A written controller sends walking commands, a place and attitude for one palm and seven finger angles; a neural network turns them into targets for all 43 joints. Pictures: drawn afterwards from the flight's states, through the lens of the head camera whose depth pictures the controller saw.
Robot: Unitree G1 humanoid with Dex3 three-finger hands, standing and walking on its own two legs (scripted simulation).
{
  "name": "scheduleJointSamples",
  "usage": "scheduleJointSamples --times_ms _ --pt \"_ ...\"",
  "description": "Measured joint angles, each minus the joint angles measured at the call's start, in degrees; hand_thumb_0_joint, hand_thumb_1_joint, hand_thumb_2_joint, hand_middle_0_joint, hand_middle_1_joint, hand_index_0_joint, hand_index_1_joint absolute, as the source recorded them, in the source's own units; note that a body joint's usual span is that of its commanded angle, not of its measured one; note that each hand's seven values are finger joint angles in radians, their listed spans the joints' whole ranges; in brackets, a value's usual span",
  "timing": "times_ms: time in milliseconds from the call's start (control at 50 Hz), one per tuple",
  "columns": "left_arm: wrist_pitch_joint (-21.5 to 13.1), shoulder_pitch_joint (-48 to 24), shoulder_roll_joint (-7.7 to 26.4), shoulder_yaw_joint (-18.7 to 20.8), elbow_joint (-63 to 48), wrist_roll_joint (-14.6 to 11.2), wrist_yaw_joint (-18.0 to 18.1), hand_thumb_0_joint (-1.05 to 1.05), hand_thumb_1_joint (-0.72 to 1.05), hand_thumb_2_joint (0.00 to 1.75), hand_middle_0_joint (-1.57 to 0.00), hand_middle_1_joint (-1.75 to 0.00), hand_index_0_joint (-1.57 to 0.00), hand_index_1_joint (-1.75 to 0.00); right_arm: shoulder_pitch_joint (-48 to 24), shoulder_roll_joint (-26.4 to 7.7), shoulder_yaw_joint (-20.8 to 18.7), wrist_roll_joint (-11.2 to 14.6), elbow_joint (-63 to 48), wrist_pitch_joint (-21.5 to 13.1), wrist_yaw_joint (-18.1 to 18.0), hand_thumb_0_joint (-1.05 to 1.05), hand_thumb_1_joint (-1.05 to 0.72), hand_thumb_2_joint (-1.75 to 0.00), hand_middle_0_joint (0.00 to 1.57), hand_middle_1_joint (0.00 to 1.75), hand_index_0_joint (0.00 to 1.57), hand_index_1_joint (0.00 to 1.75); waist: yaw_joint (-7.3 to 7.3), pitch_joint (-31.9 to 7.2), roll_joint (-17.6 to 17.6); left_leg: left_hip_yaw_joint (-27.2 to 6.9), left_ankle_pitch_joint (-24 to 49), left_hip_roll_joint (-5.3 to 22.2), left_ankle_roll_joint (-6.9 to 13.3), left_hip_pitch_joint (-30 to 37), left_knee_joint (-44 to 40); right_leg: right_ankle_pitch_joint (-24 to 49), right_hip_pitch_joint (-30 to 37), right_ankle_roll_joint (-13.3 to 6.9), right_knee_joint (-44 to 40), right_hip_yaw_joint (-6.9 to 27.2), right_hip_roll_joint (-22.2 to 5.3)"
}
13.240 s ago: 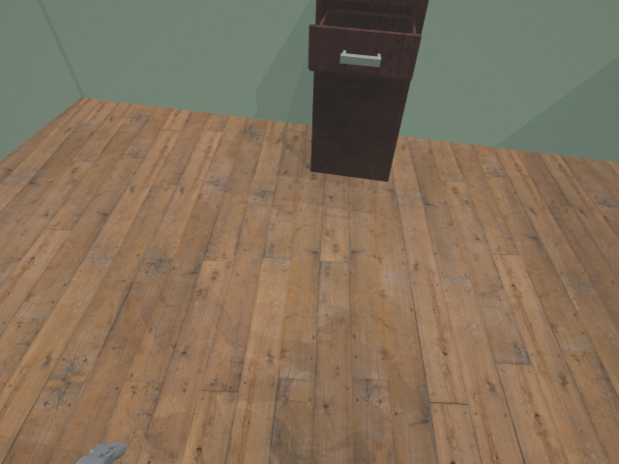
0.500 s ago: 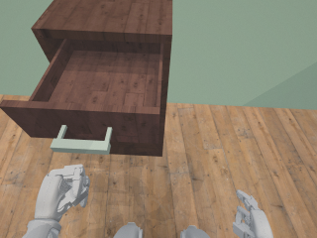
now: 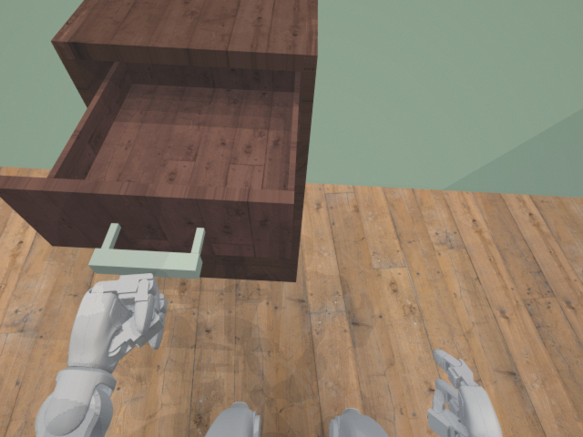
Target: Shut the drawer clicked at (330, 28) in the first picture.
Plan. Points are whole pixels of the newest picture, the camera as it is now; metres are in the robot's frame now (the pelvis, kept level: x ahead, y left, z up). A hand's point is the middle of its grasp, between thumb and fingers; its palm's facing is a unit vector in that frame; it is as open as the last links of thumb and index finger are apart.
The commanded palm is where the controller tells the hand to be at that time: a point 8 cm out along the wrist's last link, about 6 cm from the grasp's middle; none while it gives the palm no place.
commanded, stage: push the drawer shut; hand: left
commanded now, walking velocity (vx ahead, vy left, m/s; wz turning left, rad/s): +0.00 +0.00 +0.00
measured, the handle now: (152, 248) +0.35 +0.20 +0.06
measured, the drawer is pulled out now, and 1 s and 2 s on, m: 0.26 0.16 0.04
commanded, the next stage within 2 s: none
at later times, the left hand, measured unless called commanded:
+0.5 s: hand (173, 289) +0.29 +0.16 +0.05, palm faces -0.02 -1.00 -0.06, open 2.9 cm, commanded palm +0.29 +0.21 +0.06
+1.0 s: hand (186, 235) +0.37 +0.16 +0.05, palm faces -0.02 -1.00 -0.05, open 3.1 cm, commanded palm +0.35 +0.21 +0.06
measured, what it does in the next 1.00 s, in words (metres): stands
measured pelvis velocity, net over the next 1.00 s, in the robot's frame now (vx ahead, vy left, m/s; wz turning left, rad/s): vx -0.01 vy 0.00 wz -0.01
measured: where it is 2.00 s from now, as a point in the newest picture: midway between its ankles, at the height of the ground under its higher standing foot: outside the picture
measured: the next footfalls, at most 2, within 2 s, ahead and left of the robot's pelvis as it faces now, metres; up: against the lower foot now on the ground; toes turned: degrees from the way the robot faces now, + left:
none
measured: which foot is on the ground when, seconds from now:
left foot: down 0.00-1.00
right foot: down 0.00-1.00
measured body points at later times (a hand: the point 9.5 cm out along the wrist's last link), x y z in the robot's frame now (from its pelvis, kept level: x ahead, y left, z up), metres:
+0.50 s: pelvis -0.01 +0.00 +0.00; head +0.06 +0.01 +0.44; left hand +0.29 +0.22 +0.05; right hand +0.15 -0.24 -0.09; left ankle +0.01 +0.11 -0.66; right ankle +0.01 -0.11 -0.66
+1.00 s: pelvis -0.01 +0.00 +0.01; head +0.08 +0.00 +0.45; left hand +0.36 +0.22 +0.06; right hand +0.10 -0.26 -0.10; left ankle +0.01 +0.11 -0.66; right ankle +0.01 -0.11 -0.66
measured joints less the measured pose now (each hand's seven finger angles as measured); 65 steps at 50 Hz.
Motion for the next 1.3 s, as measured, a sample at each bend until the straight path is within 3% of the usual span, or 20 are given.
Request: scheduleJointSamples --times_ms 200,360,460,700,1300 --pt "1.71 -3.58 -0.63 -1.02 2.88 0.91 0.6 -0.02 0.89 0.92 -1.4 -1.6 -1.4 -1.6 0.87 -0.58 -0.12 0.1 0.17 1.03 0.49 0.01 -0.9 -0.9 0.2 0.3 0.2 0.3 -0.08 -0.14 0.32 0.65 0.71 -0.35 0.3 0.96 -1.5 0.61 0.61 0.33 -1.03 0.65 -0.32" --pt "-0.16 -8.75 -0.87 -1.56 7.06 1.91 1.84 -0.04 0.87 0.95 -1.4 -1.6 -1.4 -1.6 0.01 -0.83 -0.11 0.01 1.64 1.03 0.28 0.01 -0.9 -0.9 0.2 0.3 0.2 0.3 0.51 0.57 0.05 0.18 1.15 -0.65 0.24 -0.31 -0.73 0.78 -0.41 0.21 -0.24 0.18 -0.63" --pt "0.39 -13.79 -0.51 -1.61 10.33 2.39 2.19 -0.05 0.87 0.97 -1.4 -1.6 -1.4 -1.6 -1.0 -0.7 0.15 0.14 2.82 1.22 0.12 0.01 -0.9 -0.9 0.2 0.3 0.2 0.3 0.63 1.1 -0.08 -0.05 1.59 -0.72 0.15 -1.09 -0.4 1.1 -1.12 0.06 0.14 -0.05 -0.72" --pt "2.4 -25.03 0.75 0.02 20.89 2.74 2.91 -0.02 0.89 0.97 -1.4 -1.6 -1.4 -1.6 -0.55 -0.51 0.75 0.41 4.26 1.97 0.0 0.01 -0.9 -0.9 0.2 0.3 0.2 0.3 -0.58 1.15 -0.2 0.3 2.73 -0.45 -0.01 -0.4 -2.07 2.31 -0.73 -0.1 -1.35 0.3 -0.4" --pt "-1.67 -41.95 3.0 5.51 40.32 4.0 1.49 -0.02 0.87 0.93 -1.4 -1.6 -1.4 -1.6 2.5 -0.58 -0.39 -0.12 6.68 5.88 1.39 0.01 -0.91 -0.9 0.2 0.3 0.2 0.3 -2.41 1.41 -0.64 1.6 2.8 0.01 0.14 -1.47 -3.47 2.8 -2.54 0.12 -2.43 1.67 0.14"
